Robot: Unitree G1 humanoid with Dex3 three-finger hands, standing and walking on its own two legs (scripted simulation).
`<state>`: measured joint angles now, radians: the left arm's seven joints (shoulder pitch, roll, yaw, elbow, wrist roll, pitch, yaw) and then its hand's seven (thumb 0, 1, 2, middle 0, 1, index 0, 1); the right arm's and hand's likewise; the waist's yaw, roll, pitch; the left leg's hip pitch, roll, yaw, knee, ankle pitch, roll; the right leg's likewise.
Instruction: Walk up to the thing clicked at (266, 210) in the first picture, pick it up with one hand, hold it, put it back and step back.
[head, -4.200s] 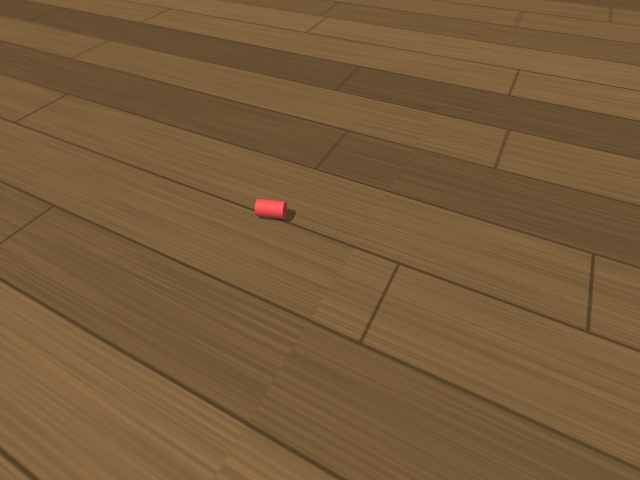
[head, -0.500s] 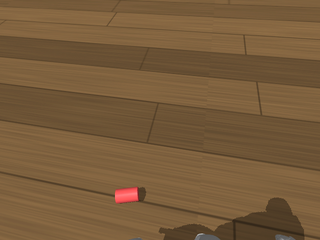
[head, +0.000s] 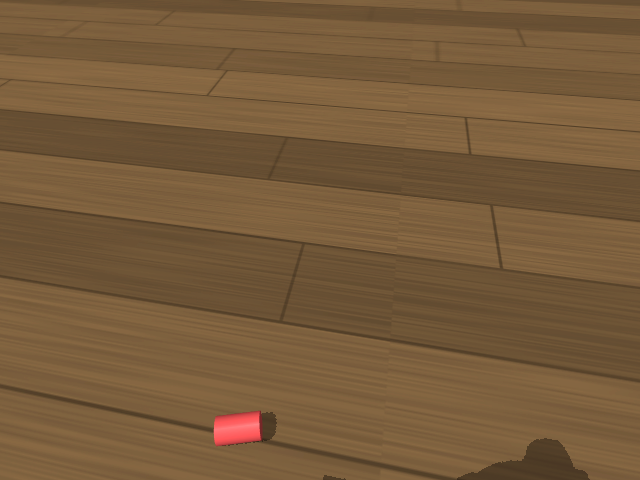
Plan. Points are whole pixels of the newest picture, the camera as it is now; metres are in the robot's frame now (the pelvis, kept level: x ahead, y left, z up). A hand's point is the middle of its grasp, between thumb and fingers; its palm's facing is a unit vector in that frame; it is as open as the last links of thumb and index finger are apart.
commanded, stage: walk up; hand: left
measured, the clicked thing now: (239, 428) +0.44 +0.26 -0.74
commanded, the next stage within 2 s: stand in 1.08 s
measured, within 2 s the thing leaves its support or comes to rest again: neither
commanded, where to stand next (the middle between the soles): +0.10 -0.01 m, yaw +3 degrees
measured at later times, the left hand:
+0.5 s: hand out of the picture +0.09 +0.25 -0.15, palm faces +0.02 -0.95 -0.33, open 7.3 cm
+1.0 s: hand out of the picture +0.12 +0.25 -0.15, palm faces -0.01 -0.95 -0.33, open 7.3 cm
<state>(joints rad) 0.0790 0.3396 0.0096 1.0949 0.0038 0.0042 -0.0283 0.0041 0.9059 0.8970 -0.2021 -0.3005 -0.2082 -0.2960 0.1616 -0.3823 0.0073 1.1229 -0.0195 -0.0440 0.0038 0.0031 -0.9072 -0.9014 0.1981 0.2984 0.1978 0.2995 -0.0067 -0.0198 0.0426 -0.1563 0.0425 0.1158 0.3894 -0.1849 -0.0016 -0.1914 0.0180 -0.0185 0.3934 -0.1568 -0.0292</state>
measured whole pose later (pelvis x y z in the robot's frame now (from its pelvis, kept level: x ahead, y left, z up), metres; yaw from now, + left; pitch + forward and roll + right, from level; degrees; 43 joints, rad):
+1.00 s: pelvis +0.04 +0.00 +0.01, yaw +0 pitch -2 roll +0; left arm 0.08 0.33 0.02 1.15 0.01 0.00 -0.01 0.00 0.91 0.90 -0.20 -0.30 -0.21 -0.30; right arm 0.09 -0.34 -0.01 1.15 -0.02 -0.02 0.00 0.00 -0.91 -0.90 0.20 0.30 0.20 0.30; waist -0.01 0.00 0.05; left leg -0.08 0.04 0.12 0.30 -0.19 -0.01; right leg -0.11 0.02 -0.02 0.30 -0.16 -0.03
